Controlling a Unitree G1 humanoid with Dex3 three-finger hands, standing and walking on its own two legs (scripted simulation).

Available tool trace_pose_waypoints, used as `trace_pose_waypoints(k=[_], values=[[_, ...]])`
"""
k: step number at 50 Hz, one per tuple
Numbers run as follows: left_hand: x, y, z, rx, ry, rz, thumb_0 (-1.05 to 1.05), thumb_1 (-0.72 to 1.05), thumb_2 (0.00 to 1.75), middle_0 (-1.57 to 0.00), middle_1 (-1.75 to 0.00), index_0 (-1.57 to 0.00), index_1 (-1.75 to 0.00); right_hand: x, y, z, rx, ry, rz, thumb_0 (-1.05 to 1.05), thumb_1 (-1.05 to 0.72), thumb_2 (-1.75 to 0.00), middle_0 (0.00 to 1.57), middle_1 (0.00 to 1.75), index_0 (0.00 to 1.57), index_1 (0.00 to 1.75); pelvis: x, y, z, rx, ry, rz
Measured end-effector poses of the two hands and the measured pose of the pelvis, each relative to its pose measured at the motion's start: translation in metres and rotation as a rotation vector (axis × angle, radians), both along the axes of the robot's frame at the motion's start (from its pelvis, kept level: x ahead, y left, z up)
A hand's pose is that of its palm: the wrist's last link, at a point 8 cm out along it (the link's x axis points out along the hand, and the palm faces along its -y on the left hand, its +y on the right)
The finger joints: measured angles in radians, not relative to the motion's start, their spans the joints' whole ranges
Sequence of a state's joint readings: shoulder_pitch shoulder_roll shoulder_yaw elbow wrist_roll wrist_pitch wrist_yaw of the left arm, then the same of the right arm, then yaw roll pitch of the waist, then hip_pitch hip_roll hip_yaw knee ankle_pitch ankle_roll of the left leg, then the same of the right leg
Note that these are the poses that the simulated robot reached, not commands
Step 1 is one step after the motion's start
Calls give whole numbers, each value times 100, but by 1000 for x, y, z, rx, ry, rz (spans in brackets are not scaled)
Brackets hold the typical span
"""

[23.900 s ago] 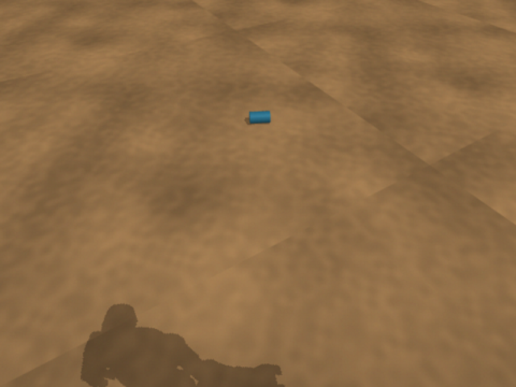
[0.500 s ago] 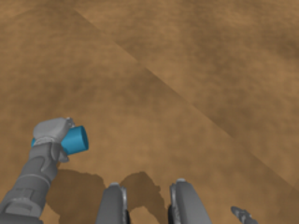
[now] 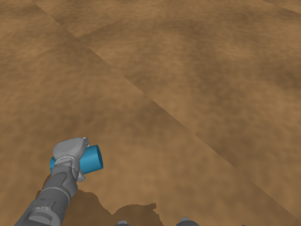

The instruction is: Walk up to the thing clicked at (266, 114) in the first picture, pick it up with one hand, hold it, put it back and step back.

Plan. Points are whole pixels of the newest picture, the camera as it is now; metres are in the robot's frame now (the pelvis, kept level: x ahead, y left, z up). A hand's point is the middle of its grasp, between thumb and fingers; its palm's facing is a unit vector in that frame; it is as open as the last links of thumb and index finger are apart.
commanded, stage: lift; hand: left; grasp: from above
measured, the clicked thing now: (78, 162) +0.35 +0.23 -0.10
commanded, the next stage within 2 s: hold in 0.12 s
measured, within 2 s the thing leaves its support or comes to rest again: neither
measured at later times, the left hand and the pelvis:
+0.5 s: hand (71, 152) +0.35 +0.23 -0.03, palm faces -0.42 -0.11 -0.90, open 10.5 cm; pelvis +0.03 +0.00 +0.04, yaw +0 degrees
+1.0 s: hand (68, 156) +0.33 +0.22 +0.00, palm faces -0.42 -0.10 -0.90, open 10.5 cm; pelvis +0.02 +0.00 +0.05, yaw +0 degrees
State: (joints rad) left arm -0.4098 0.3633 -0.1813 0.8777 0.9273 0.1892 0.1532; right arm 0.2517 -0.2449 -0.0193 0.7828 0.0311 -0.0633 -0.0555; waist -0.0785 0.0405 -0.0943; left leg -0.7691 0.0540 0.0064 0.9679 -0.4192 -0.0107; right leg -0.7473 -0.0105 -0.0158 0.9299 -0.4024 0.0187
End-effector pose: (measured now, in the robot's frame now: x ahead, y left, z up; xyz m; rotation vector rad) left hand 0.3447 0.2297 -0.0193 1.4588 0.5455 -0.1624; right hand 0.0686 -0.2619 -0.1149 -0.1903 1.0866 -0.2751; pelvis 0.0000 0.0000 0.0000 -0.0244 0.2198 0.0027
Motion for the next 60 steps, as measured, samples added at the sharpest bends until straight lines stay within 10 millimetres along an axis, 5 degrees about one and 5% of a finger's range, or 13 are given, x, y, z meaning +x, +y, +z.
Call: trace_pose_waypoints(k=[26,60], values=[[11,0,53,10,-4,-15,0,-2,43,-67,-52,-68,-50,48,2,39,34,-71,28,1,-88,-89,21,30,20,30,30,2,37,15,-91,-4],[-22,-9,81,2,4,-54,0,-4,48,-67,-55,-67,-52,60,4,56,69,-135,67,1,-89,-90,20,30,20,30,17,-2,51,24,-179,-10]])
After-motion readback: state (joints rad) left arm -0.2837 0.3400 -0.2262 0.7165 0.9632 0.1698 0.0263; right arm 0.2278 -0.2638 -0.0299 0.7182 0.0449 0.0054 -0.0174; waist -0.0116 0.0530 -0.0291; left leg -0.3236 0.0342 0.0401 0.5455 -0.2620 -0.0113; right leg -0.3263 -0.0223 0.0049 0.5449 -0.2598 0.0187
